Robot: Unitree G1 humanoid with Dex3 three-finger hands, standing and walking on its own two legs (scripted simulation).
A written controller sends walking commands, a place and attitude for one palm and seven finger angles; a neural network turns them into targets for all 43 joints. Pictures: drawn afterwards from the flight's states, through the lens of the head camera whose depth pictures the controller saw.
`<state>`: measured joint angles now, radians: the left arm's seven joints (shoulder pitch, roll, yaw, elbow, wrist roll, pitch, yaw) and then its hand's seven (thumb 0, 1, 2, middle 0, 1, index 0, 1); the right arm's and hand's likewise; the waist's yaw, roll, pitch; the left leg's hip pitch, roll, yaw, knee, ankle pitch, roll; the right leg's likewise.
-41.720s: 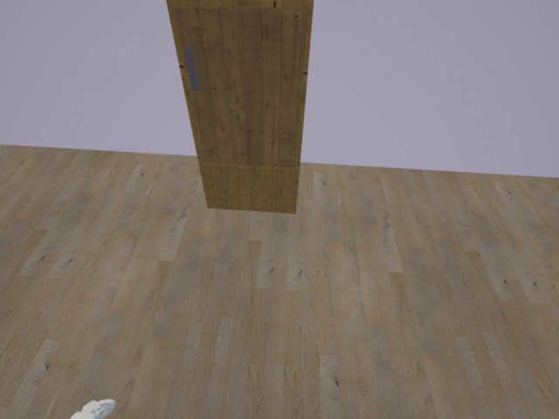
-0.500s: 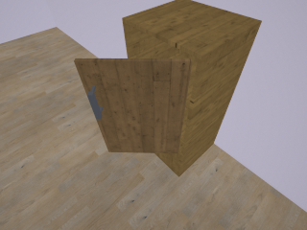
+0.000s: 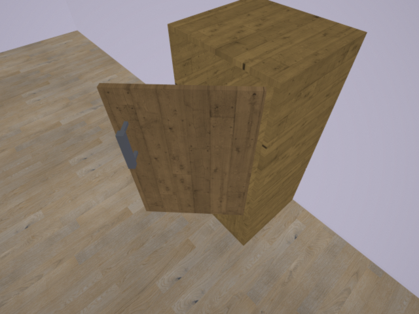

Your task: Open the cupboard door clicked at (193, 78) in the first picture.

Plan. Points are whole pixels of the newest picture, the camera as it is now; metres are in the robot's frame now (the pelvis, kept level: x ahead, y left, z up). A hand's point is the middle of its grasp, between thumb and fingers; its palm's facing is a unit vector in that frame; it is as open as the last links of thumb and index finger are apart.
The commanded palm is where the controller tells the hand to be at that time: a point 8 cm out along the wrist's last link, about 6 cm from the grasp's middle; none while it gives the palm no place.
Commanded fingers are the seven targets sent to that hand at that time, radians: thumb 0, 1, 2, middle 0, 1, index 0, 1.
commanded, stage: come to a stop and stand still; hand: left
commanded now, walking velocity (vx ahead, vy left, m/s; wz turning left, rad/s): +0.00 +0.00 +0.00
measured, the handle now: (128, 145) +0.53 +0.26 -0.03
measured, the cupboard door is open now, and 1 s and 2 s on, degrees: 46 46 46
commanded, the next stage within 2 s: look again from close up in 0.14 s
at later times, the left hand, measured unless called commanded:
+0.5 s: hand out of the picture +0.02 +0.18 -0.17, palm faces +0.01 -0.98 -0.22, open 7.3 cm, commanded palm none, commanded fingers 0.00 0.90 0.90 -0.20 -0.30 -0.20 -0.30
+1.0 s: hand (104, 285) +0.18 +0.21 -0.04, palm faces +0.25 -0.96 -0.14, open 7.4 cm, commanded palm +0.11 +0.25 -0.07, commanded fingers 0.00 0.67 0.80 -0.22 -0.45 -0.22 -0.45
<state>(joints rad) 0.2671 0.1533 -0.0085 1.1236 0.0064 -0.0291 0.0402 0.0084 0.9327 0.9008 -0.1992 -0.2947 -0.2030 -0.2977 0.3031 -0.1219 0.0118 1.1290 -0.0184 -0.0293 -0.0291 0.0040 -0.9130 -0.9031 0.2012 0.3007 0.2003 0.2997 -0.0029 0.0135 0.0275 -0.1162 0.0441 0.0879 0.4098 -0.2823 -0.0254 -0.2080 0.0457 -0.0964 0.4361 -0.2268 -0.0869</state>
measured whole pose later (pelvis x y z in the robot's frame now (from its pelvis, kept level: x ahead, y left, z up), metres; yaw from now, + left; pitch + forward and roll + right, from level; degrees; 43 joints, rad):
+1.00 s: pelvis -0.01 +0.02 -0.01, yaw +2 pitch +1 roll +1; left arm 0.36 0.16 0.05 0.30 -0.17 -0.16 0.07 0.02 0.88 0.88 -0.20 -0.33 -0.21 -0.33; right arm 0.29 -0.25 -0.02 0.87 0.03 -0.24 -0.07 0.02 -0.92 -0.90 0.20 0.30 0.20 0.30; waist -0.03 0.05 -0.03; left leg -0.24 0.00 0.05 0.55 -0.33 0.01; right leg -0.32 0.00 -0.11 0.56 -0.28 -0.05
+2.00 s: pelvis -0.03 +0.06 -0.07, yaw +2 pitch +14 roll -3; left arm 0.22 0.33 0.28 0.14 -0.32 -0.35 -0.38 -0.01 -0.27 0.40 -0.28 -1.05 -0.29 -1.06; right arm 0.24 -0.27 0.01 0.54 0.03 -0.24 -0.06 0.01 -0.91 -0.90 0.20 0.30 0.20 0.30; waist -0.02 0.00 -0.10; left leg -0.80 0.01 0.03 1.09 -0.54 0.06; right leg -0.82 -0.02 -0.13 1.00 -0.42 -0.02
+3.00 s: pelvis -0.03 +0.05 -0.06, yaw +2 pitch +13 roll -2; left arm -0.03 0.42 0.44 0.46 -0.37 -0.36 -0.54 -0.02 -0.50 0.30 -0.30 -1.20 -0.30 -1.20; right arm 0.28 -0.28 0.05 0.56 0.03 -0.21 -0.05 0.01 -0.90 -0.90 0.21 0.30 0.21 0.30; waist -0.02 0.01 -0.09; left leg -0.74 0.02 0.03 1.01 -0.50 0.04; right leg -0.77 -0.01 -0.12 0.93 -0.39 -0.03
